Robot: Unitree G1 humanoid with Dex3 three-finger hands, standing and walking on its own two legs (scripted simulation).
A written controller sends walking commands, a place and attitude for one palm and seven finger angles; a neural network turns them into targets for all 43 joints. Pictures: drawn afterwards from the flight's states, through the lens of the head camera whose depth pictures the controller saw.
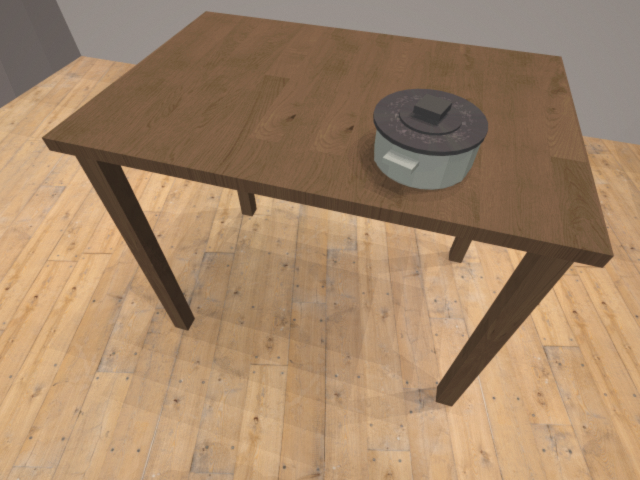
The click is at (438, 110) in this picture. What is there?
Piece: lid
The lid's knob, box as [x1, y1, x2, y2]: [413, 94, 451, 121]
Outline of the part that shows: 426,94 414,105 413,112 438,121 450,108 451,102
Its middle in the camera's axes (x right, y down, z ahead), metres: +0.18 -0.22 +0.64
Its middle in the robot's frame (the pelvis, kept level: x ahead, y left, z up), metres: +0.65 -0.14 +0.13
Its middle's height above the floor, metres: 0.90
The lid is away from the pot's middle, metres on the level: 0.00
